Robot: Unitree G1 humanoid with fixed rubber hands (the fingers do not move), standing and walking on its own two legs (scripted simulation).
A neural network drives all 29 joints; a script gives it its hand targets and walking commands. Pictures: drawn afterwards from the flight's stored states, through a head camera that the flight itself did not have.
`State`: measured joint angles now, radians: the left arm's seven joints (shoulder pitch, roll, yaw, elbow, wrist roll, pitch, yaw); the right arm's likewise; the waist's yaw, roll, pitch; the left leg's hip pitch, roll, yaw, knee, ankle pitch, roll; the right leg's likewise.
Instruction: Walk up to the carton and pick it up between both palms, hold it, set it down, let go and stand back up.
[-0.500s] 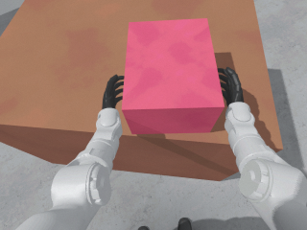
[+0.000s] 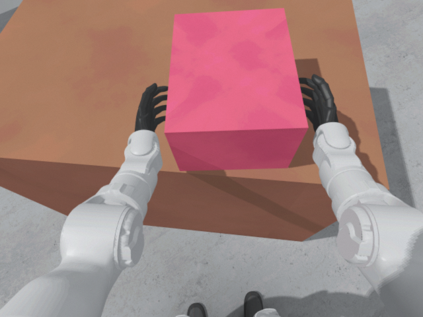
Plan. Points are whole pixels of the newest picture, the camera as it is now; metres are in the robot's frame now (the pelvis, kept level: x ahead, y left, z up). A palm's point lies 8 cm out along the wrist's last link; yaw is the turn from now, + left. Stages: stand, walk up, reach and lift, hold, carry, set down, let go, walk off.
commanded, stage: set down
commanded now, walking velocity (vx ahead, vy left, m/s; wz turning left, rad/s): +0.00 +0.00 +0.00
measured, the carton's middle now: (230, 91) +0.58 -0.03 +0.00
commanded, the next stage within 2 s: none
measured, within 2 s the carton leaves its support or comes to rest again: neither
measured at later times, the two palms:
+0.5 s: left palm (129, 124) +0.47 +0.16 +0.06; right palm (344, 113) +0.46 -0.21 +0.07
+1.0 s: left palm (118, 128) +0.45 +0.17 +0.07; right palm (365, 109) +0.46 -0.24 +0.08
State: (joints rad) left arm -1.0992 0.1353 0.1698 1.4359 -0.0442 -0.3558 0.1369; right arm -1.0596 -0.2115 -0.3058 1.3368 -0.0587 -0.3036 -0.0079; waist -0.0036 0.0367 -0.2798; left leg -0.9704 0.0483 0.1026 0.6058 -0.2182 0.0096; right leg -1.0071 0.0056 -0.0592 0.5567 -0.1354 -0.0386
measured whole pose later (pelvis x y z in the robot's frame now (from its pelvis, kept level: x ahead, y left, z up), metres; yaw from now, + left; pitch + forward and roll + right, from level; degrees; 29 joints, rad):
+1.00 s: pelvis +0.00 -0.01 +0.01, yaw +1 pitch +26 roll +0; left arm -0.95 0.22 -0.02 1.24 -0.25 -0.22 0.06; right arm -0.96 -0.39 0.03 1.26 0.37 -0.23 0.03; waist 0.01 0.04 -0.25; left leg -0.81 0.03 0.06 0.58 -0.22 -0.01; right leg -0.84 0.01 -0.06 0.55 -0.15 -0.04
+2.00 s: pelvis +0.01 -0.01 +0.03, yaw +2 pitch +8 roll +0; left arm -0.42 0.19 -0.03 0.88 -0.21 -0.24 0.05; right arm -0.47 -0.31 0.01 1.00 0.33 -0.29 0.01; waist -0.02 0.00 -0.08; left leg -0.40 0.02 0.02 0.49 -0.23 -0.01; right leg -0.42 0.02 -0.06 0.46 -0.18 -0.04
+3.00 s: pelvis +0.04 +0.00 +0.04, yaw +2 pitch -6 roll -1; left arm 0.18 0.18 -0.04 0.46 -0.08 -0.03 0.06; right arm 0.13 -0.16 -0.04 0.65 0.11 -0.24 0.01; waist 0.02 0.01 0.06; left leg -0.04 0.02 0.03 0.41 -0.28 0.00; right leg -0.07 0.03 -0.03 0.38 -0.22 -0.03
